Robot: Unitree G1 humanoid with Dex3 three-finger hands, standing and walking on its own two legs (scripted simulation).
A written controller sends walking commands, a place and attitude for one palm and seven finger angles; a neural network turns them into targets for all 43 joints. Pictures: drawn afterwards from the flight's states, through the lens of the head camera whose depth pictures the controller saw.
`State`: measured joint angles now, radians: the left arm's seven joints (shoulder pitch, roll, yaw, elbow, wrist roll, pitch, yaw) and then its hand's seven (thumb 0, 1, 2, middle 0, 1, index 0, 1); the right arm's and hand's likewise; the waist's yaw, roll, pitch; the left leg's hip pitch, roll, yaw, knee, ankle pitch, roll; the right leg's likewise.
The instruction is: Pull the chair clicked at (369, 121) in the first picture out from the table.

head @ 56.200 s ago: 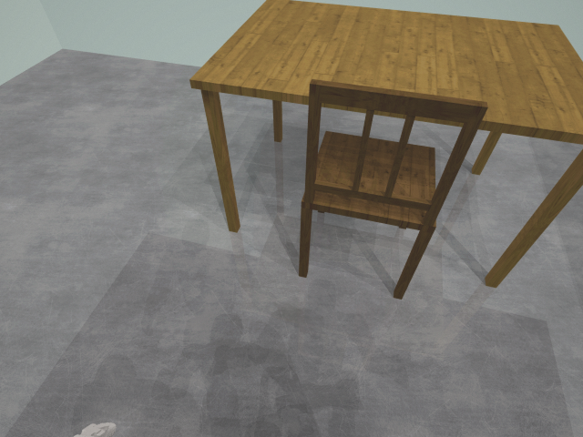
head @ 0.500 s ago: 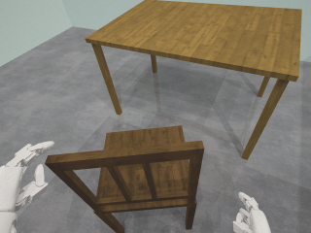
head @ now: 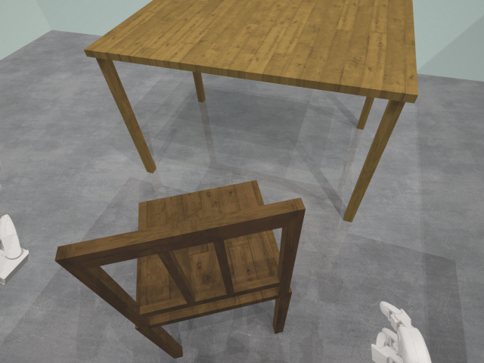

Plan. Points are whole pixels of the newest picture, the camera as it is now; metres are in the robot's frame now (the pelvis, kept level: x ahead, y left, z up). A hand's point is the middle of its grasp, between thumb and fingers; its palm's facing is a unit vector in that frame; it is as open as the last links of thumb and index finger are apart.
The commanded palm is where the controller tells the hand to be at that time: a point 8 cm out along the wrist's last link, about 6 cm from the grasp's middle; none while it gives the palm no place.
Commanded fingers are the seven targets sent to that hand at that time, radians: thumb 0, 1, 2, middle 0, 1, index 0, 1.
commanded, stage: step back with the hand held close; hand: left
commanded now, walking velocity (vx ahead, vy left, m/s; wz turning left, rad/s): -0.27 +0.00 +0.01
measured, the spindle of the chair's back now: (179, 277) +0.29 +0.17 -0.11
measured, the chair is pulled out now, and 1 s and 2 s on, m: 0.56 0.56 0.56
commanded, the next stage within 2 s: stop stepping back and stand still in 1.40 s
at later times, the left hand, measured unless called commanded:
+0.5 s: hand out of the picture +0.15 +0.29 +0.15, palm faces +0.44 -0.76 -0.47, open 7.4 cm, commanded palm +0.09 +0.32 +0.18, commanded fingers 0.00 0.90 0.90 -0.20 -0.30 -0.20 -0.30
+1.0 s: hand out of the picture +0.13 +0.29 +0.16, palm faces +0.44 -0.72 -0.54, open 7.4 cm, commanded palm +0.06 +0.32 +0.18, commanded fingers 0.00 0.90 0.90 -0.20 -0.30 -0.20 -0.30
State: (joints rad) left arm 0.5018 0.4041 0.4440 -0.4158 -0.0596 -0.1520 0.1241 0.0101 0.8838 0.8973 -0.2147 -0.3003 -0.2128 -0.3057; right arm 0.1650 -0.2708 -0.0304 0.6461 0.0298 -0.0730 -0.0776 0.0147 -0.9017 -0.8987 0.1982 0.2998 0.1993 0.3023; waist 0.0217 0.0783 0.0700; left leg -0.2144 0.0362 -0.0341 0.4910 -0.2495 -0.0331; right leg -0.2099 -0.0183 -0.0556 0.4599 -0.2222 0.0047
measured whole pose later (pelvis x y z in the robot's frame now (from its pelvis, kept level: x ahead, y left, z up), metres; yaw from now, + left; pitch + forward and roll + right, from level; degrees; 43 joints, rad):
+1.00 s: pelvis -0.07 +0.02 -0.01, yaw +2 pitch +2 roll -1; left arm 0.55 0.47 0.49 -0.54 -0.03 -0.24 0.17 0.01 0.88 0.90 -0.22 -0.30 -0.21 -0.31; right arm 0.15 -0.19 -0.04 0.67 0.00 -0.13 -0.10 0.02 -0.90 -0.90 0.20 0.30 0.20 0.30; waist 0.00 -0.02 0.06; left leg -0.40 0.00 -0.04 0.61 -0.24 0.01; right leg -0.46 -0.02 -0.03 0.71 -0.34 0.01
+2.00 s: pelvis -0.28 -0.05 +0.00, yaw +4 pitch -2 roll -1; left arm 0.58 0.44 0.41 -0.47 0.01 -0.20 0.14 0.01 0.88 0.90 -0.22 -0.30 -0.21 -0.31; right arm 0.34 -0.23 -0.04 0.65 0.02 -0.15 -0.07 0.02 -0.90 -0.90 0.20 0.30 0.20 0.30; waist -0.05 -0.01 -0.05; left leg -0.22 -0.01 0.02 0.53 -0.28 0.04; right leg -0.31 -0.03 -0.08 0.61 -0.34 0.00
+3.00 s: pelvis -0.29 -0.05 +0.00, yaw +4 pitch -2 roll +0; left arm 0.35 0.18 -0.02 1.08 0.00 0.02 0.03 0.00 0.91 0.90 -0.20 -0.30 -0.20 -0.30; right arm 0.39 -0.13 0.01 1.06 -0.01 0.00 -0.03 0.01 -0.91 -0.90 0.20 0.30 0.20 0.30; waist 0.00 0.01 0.06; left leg -0.20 -0.01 0.01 0.46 -0.24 0.02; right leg -0.24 -0.02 -0.05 0.44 -0.17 -0.01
